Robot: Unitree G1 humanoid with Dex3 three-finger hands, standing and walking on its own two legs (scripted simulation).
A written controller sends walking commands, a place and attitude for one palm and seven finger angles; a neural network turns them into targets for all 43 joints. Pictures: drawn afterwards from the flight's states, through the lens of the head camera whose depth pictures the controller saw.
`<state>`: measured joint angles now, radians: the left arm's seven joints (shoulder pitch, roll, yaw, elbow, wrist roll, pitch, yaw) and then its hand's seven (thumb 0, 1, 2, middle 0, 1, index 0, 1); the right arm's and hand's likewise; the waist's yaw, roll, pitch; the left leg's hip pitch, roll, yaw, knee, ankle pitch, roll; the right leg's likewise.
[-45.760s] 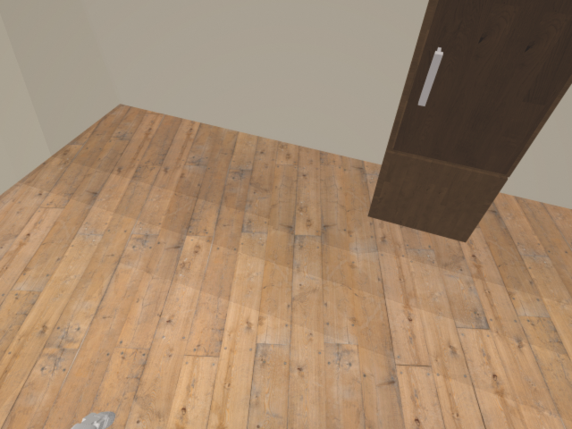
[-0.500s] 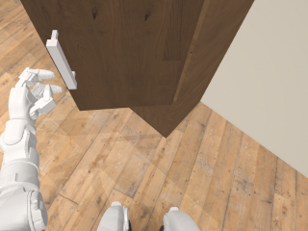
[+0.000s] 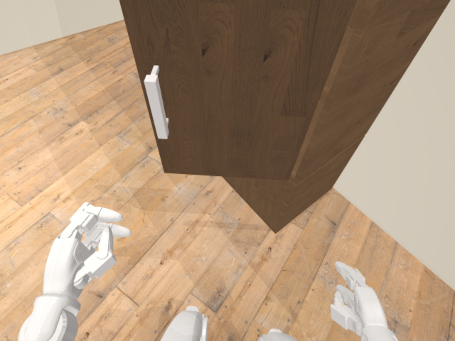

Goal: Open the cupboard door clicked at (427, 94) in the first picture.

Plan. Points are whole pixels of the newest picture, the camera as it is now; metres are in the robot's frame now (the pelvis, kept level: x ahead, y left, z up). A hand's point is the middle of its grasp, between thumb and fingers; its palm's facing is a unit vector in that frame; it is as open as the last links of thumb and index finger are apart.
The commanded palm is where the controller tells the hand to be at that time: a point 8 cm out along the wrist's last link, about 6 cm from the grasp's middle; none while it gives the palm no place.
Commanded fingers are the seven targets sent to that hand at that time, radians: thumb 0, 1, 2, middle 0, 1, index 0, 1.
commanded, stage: pull the door open along its arc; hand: left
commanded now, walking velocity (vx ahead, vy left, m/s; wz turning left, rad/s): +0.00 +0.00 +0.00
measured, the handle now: (159, 104) +0.58 +0.21 +0.05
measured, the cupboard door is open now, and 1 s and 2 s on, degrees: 49 49 49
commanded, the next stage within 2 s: open thumb and fingers to let go in 0.02 s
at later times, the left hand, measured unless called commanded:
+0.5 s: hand (121, 273) +0.21 +0.19 +0.04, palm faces +0.07 -1.00 -0.05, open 9.5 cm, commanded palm +0.18 +0.25 +0.04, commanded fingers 0.00 -0.50 0.30 -0.30 -1.20 -0.30 -1.20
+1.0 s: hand (115, 277) +0.20 +0.19 +0.04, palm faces +0.09 -1.00 -0.04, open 15.7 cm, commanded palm +0.18 +0.25 +0.04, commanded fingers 0.00 -0.50 0.30 -0.15 -0.30 -0.15 -0.30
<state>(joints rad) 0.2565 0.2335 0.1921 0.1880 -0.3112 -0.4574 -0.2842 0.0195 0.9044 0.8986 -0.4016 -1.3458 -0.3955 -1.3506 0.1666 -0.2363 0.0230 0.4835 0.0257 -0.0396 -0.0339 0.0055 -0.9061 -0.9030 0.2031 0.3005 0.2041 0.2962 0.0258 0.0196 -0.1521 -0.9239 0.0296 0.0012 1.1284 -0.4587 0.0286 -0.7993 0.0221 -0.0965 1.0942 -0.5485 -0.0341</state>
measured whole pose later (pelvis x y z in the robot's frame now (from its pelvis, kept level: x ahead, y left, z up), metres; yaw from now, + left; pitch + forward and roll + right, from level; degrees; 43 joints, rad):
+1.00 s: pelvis +0.00 -0.01 -0.02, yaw +0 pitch +16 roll -3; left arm 0.49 0.22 0.16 -0.09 -0.29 -0.41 -0.21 -0.01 -0.49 0.30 -0.19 -0.53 -0.19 -0.54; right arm 0.20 -0.21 0.01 0.50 0.01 -0.11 -0.07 0.01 -0.90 -0.90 0.20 0.30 0.21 0.30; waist 0.02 0.04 -0.18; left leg -1.00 0.03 -0.02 1.21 -0.50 0.02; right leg -0.86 0.03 -0.11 1.17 -0.59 -0.05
